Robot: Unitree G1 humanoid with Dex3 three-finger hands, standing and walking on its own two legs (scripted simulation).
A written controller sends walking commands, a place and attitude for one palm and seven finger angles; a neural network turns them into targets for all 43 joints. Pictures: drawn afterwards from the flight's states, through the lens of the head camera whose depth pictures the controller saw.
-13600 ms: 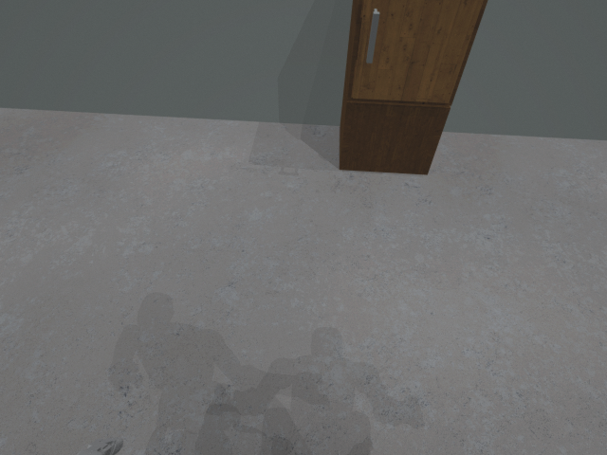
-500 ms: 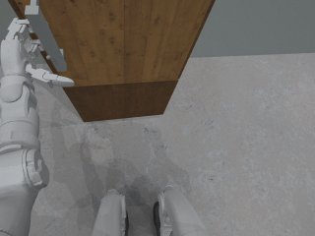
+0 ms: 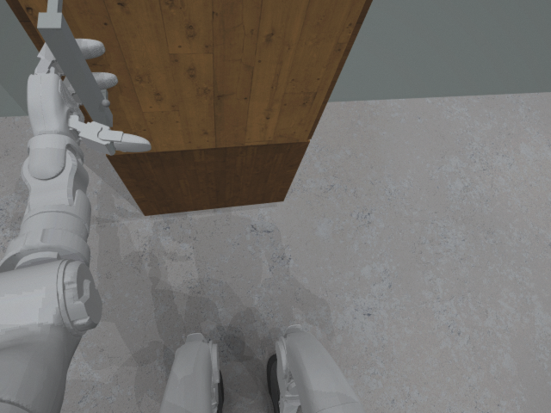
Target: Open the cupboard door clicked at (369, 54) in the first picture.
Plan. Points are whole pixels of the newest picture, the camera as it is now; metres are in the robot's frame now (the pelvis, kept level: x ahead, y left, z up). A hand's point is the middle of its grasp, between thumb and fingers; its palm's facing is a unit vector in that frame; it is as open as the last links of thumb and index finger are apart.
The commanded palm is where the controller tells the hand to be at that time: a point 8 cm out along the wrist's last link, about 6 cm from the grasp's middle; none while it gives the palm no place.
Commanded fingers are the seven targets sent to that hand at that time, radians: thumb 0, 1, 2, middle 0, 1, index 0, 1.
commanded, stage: slide the fingers in behind the handle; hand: left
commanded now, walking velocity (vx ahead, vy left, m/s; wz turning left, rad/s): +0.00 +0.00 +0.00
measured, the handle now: (83, 67) +0.57 +0.22 +0.05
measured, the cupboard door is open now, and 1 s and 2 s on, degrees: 0 0 26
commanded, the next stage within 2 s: close the thumb around the handle in 0.34 s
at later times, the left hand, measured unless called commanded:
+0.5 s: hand (105, 103) +0.53 +0.19 +0.04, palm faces +0.10 -1.00 -0.01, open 13.9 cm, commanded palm +0.50 +0.22 +0.04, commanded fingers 0.00 -0.28 0.40 -0.32 -1.22 -0.32 -1.22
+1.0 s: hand (107, 101) +0.53 +0.19 +0.04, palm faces +0.10 -1.00 -0.02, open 6.5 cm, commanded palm +0.51 +0.22 +0.04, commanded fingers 0.00 0.90 0.90 -0.40 -1.35 -0.40 -1.35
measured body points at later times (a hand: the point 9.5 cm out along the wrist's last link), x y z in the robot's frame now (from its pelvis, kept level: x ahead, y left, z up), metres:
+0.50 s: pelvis +0.00 +0.00 +0.00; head +0.17 +0.03 +0.41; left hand +0.52 +0.24 +0.04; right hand +0.01 -0.26 -0.11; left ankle +0.02 +0.09 -0.61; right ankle +0.03 -0.11 -0.61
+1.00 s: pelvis +0.00 +0.00 +0.00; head +0.17 +0.03 +0.41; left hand +0.52 +0.24 +0.04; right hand +0.01 -0.26 -0.11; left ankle +0.02 +0.09 -0.61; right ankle +0.03 -0.11 -0.61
